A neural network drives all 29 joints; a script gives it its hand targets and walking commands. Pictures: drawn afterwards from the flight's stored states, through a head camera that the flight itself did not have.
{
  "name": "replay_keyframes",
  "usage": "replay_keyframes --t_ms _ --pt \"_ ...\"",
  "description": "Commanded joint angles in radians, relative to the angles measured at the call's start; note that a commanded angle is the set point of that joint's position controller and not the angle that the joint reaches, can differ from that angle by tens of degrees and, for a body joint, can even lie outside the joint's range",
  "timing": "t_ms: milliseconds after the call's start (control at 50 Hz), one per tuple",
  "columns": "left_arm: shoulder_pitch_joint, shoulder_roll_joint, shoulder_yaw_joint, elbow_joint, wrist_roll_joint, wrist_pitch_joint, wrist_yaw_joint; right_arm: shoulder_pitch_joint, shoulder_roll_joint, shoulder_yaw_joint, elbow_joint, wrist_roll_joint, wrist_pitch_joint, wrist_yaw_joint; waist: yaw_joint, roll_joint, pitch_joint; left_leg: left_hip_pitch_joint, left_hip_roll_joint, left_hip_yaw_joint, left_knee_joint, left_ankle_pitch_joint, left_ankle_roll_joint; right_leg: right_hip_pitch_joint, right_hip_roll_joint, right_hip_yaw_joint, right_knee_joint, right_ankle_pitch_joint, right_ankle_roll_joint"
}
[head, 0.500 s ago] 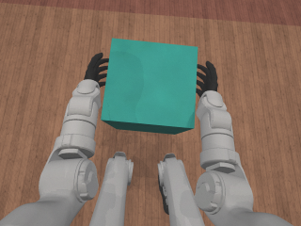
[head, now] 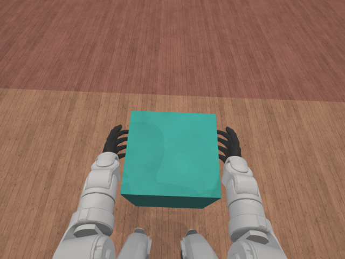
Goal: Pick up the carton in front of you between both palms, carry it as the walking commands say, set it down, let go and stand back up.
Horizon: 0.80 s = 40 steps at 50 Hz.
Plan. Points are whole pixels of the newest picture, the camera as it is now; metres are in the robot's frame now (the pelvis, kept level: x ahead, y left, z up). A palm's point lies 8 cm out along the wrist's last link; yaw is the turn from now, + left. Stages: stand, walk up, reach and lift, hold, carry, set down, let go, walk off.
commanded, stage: reach and lift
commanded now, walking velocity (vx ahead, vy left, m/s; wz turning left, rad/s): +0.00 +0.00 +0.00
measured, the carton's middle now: (171, 165) +0.36 +0.00 -0.11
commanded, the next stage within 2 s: hold in 1.44 s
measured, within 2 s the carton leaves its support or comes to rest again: neither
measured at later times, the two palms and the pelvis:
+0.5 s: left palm (95, 147) +0.32 +0.14 +0.10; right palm (258, 144) +0.33 -0.16 +0.11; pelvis +0.04 -0.01 +0.09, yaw +0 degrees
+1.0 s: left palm (92, 145) +0.32 +0.15 +0.11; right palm (260, 143) +0.32 -0.15 +0.12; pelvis +0.02 +0.00 +0.09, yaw +0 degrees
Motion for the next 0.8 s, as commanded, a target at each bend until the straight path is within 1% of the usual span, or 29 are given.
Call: replay_keyframes --t_ms 0,100,180,260,360,400,480,540,560,660,780 --pt "-0.513 -1.055 -0.566 -0.045 -0.145 -0.038 -0.231 -0.453 1.019 0.607 0.092 0.114 0.028 0.261 0.005 0.034 -0.529 0.488 -0.037 0.053 -0.208 0.296 0.011 0.361 0.041 -0.069 -0.206 0.274 -0.019" --pt "-0.419 -1.055 -0.600 -0.087 -0.151 -0.019 -0.231 -0.355 1.015 0.638 0.063 0.113 0.048 0.270 0.007 0.030 -0.452 0.621 -0.024 0.036 -0.326 0.374 0.014 0.510 0.029 -0.054 -0.321 0.358 -0.020" --pt "-0.347 -1.053 -0.626 -0.127 -0.159 0.013 -0.234 -0.283 1.010 0.664 0.030 0.119 0.081 0.279 0.011 0.026 -0.383 0.721 -0.015 0.029 -0.416 0.425 0.015 0.631 0.019 -0.044 -0.415 0.419 -0.019" --pt "-0.291 -1.050 -0.652 -0.183 -0.170 0.065 -0.241 -0.223 1.012 0.692 -0.018 0.132 0.131 0.289 0.012 0.021 -0.306 0.819 -0.007 0.027 -0.501 0.456 0.013 0.741 0.012 -0.039 -0.504 0.461 -0.019" --pt "-0.246 -1.037 -0.684 -0.276 -0.193 0.151 -0.248 -0.163 1.017 0.726 -0.087 0.157 0.213 0.301 0.015 0.013 -0.203 0.927 -0.005 0.028 -0.600 0.466 0.011 0.863 0.002 -0.037 -0.603 0.489 -0.016" --pt "-0.230 -1.021 -0.674 -0.293 -0.189 0.187 -0.250 -0.148 1.003 0.715 -0.104 0.154 0.246 0.304 0.017 0.009 -0.141 0.950 -0.005 0.032 -0.635 0.441 0.011 0.888 -0.003 -0.038 -0.639 0.467 -0.015" --pt "-0.229 -1.006 -0.612 -0.272 -0.165 0.237 -0.262 -0.156 0.981 0.657 -0.094 0.130 0.295 0.313 0.020 0.002 -0.008 0.946 -0.005 0.039 -0.680 0.321 0.015 0.883 -0.011 -0.042 -0.688 0.344 -0.018" --pt "-0.281 -1.000 -0.564 -0.247 -0.144 0.249 -0.274 -0.201 0.979 0.601 -0.066 0.108 0.307 0.320 0.015 0.000 0.043 0.925 -0.001 0.046 -0.683 0.241 0.020 0.863 -0.016 -0.045 -0.693 0.263 -0.023" --pt "-0.306 -1.007 -0.564 -0.248 -0.144 0.249 -0.279 -0.221 0.987 0.599 -0.064 0.108 0.306 0.323 0.013 0.000 0.040 0.927 0.000 0.048 -0.680 0.228 0.022 0.863 -0.016 -0.046 -0.691 0.249 -0.024" --pt "-0.404 -1.037 -0.579 -0.259 -0.157 0.242 -0.289 -0.317 1.018 0.612 -0.079 0.121 0.300 0.329 0.012 0.003 -0.029 0.941 0.004 0.052 -0.664 0.221 0.023 0.889 -0.017 -0.052 -0.672 0.248 -0.024" --pt "-0.416 -1.044 -0.571 -0.249 -0.149 0.249 -0.287 -0.352 1.012 0.618 -0.078 0.119 0.303 0.332 0.023 0.013 -0.047 0.954 0.006 0.055 -0.670 0.207 0.018 0.897 -0.013 -0.055 -0.674 0.225 -0.026"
